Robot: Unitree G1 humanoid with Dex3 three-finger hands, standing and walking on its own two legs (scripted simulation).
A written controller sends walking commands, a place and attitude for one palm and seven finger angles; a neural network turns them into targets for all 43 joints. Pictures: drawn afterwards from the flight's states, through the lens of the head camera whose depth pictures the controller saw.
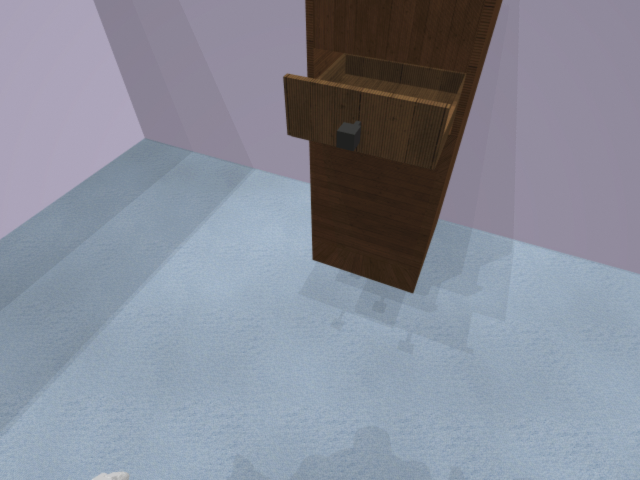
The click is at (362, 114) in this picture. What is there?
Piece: drawer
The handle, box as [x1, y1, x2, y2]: [336, 121, 360, 150]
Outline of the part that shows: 360,121 355,121 353,124 343,122 337,130 337,147 350,150 354,149 359,142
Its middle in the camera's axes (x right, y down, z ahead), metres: +0.07 -0.24 +0.88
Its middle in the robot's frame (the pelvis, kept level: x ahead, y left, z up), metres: +0.83 -0.02 +0.01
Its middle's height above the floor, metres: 0.79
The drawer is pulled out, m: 0.18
